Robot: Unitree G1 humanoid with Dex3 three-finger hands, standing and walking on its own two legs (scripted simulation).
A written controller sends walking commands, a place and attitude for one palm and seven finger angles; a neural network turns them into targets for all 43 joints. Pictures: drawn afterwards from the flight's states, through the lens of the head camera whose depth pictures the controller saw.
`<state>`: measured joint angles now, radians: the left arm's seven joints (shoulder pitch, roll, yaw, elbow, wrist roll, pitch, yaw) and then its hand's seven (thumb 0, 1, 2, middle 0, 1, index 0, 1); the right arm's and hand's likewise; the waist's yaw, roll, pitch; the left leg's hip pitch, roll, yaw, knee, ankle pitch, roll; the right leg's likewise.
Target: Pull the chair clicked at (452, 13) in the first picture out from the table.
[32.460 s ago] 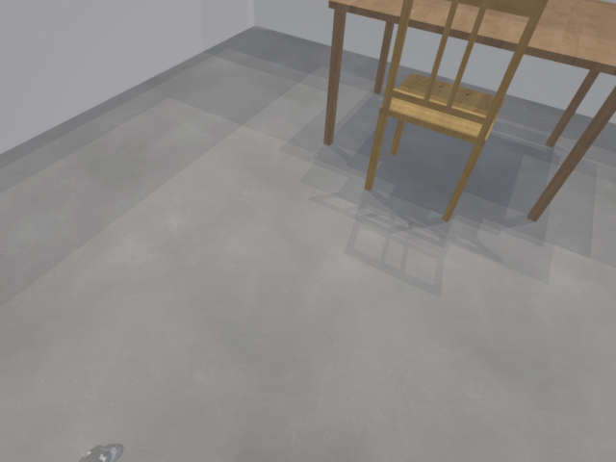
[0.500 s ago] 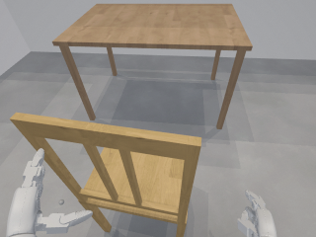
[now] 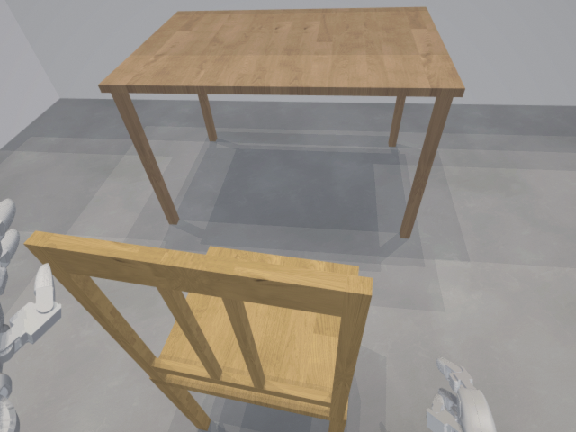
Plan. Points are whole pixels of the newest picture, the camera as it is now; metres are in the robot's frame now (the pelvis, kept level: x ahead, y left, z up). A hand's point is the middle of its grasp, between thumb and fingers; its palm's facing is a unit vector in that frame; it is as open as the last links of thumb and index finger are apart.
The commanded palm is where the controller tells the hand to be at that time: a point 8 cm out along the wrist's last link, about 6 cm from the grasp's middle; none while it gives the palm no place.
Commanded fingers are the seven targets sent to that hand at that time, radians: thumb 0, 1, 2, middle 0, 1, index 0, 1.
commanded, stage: draw the hand back to the body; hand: left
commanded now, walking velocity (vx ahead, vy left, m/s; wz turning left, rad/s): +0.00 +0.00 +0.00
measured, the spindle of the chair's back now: (196, 337) +0.26 +0.20 -0.06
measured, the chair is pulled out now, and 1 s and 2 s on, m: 0.63 0.63 0.63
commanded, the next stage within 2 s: step back with the hand held close in 0.28 s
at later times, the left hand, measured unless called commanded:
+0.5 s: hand (55, 304) +0.19 +0.26 +0.17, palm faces +0.49 -0.78 -0.40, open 7.4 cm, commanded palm +0.13 +0.30 +0.18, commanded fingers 0.00 0.90 0.90 -0.20 -0.30 -0.20 -0.30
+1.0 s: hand (35, 369) +0.13 +0.26 +0.16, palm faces +0.44 -0.75 -0.50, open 7.4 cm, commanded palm +0.08 +0.30 +0.18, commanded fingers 0.00 0.90 0.90 -0.20 -0.30 -0.20 -0.30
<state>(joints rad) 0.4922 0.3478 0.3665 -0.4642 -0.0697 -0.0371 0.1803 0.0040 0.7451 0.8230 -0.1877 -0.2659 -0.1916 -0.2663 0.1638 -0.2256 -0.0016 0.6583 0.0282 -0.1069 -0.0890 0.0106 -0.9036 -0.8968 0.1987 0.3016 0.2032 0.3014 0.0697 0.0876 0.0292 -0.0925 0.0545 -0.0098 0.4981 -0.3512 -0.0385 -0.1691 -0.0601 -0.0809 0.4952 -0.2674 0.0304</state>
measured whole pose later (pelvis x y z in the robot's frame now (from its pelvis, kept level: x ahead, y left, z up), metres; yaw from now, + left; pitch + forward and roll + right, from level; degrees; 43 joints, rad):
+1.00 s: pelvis -0.07 +0.00 -0.01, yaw -1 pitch +1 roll +0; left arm 0.59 0.37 0.38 -0.50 -0.07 -0.10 0.19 0.01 0.89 0.89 -0.21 -0.30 -0.22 -0.30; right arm 0.17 -0.23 -0.02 0.60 0.04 -0.03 -0.11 0.01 -0.91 -0.90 0.20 0.30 0.20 0.30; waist 0.02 0.08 0.02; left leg -0.33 0.05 0.00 0.60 -0.29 -0.03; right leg -0.40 -0.07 -0.06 0.55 -0.18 0.02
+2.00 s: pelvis -0.09 +0.00 -0.01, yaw +0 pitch +3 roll -1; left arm 0.57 0.41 0.45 -0.57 -0.05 -0.23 0.20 0.01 0.89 0.89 -0.21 -0.30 -0.22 -0.30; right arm 0.20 -0.20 -0.02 0.62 0.01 -0.12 -0.10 0.01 -0.90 -0.90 0.20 0.30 0.20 0.30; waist 0.01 0.01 0.00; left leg -0.44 0.06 -0.02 0.68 -0.29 -0.03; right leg -0.47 -0.06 -0.08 0.57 -0.15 0.02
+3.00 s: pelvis -0.10 +0.00 -0.02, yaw +0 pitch +2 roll -2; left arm 0.56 0.42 0.45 -0.56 -0.05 -0.25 0.17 0.01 0.89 0.89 -0.21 -0.30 -0.22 -0.30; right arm 0.20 -0.18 -0.03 0.64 0.01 -0.14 -0.08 0.01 -0.90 -0.90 0.20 0.30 0.20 0.30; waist 0.00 0.01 0.01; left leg -0.46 0.05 -0.06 0.74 -0.40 -0.03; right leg -0.45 -0.03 -0.06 0.58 -0.15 0.01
